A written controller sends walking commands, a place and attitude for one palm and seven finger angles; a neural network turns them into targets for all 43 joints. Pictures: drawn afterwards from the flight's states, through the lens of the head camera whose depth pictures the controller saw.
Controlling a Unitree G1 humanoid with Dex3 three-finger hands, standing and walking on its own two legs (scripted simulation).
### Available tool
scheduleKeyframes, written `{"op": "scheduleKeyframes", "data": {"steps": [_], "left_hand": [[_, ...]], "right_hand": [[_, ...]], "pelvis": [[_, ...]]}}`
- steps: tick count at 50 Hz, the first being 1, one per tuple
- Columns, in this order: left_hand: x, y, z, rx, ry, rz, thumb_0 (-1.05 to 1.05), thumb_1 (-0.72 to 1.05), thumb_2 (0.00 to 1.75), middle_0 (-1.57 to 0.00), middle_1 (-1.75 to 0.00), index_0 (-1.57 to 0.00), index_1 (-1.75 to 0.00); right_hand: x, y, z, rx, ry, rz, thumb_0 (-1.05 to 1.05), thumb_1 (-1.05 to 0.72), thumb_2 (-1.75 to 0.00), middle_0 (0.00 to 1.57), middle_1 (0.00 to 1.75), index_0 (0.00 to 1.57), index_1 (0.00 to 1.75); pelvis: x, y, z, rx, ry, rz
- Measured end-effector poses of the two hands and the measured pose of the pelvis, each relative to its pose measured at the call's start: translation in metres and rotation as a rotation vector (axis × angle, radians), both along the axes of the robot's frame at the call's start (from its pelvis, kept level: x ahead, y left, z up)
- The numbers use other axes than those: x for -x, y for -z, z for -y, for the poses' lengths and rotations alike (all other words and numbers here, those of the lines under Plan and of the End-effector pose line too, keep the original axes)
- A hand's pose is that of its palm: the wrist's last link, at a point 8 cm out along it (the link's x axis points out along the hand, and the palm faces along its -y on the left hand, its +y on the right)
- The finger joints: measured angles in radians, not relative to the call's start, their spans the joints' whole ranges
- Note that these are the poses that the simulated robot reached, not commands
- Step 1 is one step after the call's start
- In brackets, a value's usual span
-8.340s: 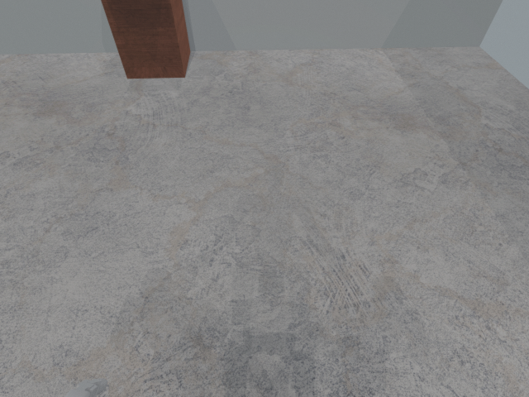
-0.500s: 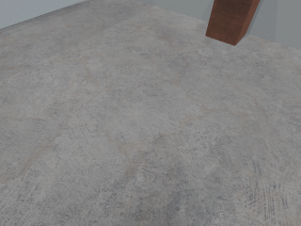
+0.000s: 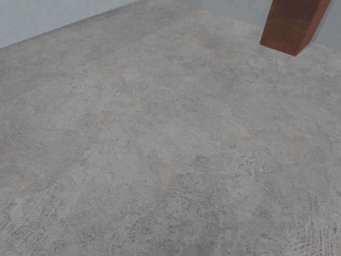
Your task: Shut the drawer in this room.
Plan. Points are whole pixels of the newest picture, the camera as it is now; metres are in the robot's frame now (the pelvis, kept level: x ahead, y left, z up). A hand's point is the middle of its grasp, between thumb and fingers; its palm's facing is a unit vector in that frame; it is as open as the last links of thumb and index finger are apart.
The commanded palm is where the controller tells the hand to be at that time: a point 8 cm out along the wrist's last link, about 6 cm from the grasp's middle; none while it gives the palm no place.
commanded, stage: stand and wait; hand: left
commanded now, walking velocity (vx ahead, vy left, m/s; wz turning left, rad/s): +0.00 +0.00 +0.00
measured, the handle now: out of the picture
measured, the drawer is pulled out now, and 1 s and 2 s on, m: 0.28 0.28 0.28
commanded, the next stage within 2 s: turn or walk to find it in 0.28 s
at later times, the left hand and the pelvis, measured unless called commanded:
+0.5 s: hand out of the picture +0.06 +0.23 -0.16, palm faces -0.04 -0.95 -0.30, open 7.4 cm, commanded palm none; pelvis -0.01 +0.00 +0.01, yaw -4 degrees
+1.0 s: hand out of the picture +0.03 +0.18 -0.16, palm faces -0.17 -0.96 -0.22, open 7.4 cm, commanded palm none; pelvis -0.01 +0.00 +0.01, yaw -13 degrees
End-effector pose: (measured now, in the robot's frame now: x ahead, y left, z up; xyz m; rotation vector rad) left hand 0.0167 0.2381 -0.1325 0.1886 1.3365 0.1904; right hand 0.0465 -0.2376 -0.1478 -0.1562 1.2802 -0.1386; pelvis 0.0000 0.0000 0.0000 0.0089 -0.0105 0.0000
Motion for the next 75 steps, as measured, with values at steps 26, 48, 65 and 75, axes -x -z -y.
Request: {"op": "scheduleKeyframes", "data": {"steps": [26,48,65,75], "left_hand": [[-0.042,-0.009,-0.04,-0.051,0.094,0.053,0.01,0.91,0.9,-0.2,-0.3,-0.2,-0.3],[-0.025,-0.006,0.01,0.015,0.193,-0.004,0.01,0.91,0.9,-0.2,-0.3,-0.2,-0.3],[-0.05,0.028,-0.036,0.078,0.161,-0.156,0.01,0.9,0.9,-0.2,-0.3,-0.2,-0.3],[-0.159,0.017,-0.037,0.091,0.203,0.015,0.01,0.91,0.9,-0.2,-0.3,-0.19,-0.3]], "right_hand": [[0.013,-0.026,0.039,0.129,0.027,0.021,0.01,-0.91,-0.9,0.2,0.3,0.2,0.3],[0.066,-0.006,0.024,0.019,0.199,-0.023,0.01,-0.91,-0.9,0.2,0.3,0.2,0.3],[-0.049,-0.028,-0.02,0.102,0.175,0.119,0.01,-0.91,-0.9,0.2,0.3,0.2,0.3],[-0.029,-0.026,-0.061,0.067,0.225,-0.038,-0.01,-0.96,-0.9,0.21,0.3,0.21,0.3]], "pelvis": [[0.01,-0.006,-0.004,0.016,0.067,0.018],[0.019,-0.002,0.005,-0.016,0.215,-0.012],[-0.067,0.006,-0.042,0.031,0.251,-0.015],[-0.099,-0.006,-0.059,0.03,0.201,-0.006]]}}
